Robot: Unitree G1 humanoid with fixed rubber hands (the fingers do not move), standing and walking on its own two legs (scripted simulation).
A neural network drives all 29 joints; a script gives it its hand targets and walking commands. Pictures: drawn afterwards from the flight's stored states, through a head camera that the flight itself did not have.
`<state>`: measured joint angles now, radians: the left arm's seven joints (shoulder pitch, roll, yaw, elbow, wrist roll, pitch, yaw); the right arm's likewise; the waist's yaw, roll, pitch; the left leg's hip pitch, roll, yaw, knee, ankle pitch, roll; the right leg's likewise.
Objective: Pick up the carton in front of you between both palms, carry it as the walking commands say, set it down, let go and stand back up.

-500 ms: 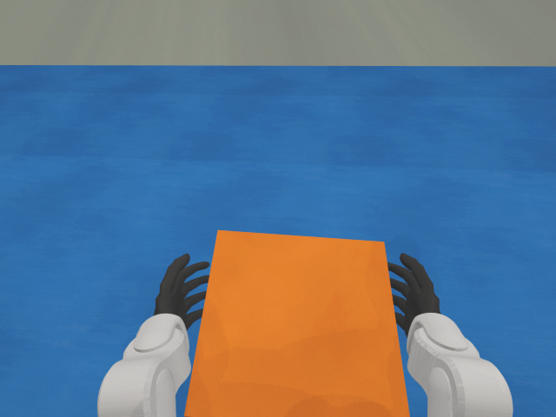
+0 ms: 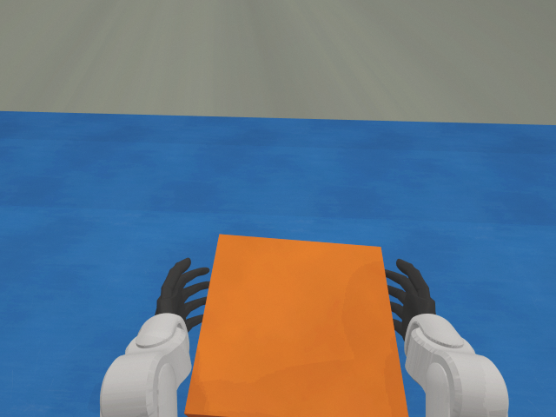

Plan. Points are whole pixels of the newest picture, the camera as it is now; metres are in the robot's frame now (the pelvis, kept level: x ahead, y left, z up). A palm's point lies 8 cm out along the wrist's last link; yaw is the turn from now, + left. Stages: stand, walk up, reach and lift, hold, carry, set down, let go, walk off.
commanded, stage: carry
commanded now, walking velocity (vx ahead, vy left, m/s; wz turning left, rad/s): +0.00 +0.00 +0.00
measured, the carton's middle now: (289, 348) +0.23 +0.01 +0.01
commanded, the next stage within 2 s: hold in 1.64 s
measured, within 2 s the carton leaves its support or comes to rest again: neither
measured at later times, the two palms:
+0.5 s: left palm (169, 339) +0.20 +0.15 +0.09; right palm (423, 344) +0.20 -0.15 +0.09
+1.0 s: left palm (184, 347) +0.21 +0.14 +0.04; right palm (411, 349) +0.21 -0.15 +0.04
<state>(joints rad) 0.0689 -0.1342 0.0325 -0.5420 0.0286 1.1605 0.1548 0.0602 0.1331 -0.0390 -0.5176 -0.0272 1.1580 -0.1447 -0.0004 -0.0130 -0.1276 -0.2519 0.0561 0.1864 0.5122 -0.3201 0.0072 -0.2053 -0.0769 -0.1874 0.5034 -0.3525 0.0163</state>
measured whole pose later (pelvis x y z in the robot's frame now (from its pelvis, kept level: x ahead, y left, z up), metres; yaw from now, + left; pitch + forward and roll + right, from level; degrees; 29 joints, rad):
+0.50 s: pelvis -0.02 +0.00 +0.00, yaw +0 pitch +2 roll +0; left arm 0.08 -0.13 0.03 -0.50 0.05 1.15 0.14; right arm 0.08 0.13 -0.03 -0.48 -0.07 1.15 -0.12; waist 0.00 -0.01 -0.14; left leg -0.24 0.06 0.19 0.50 -0.30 0.01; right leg -0.20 -0.07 -0.18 0.49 -0.33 0.01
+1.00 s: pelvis -0.05 +0.00 +0.00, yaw +0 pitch +2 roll +0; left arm -0.11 -0.13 0.10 0.03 0.20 0.81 0.05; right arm -0.13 0.13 -0.11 0.05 -0.20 0.82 -0.06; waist 0.00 0.00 -0.08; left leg -0.28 0.06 0.19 0.48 -0.23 0.02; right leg -0.24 -0.07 -0.19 0.48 -0.27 -0.01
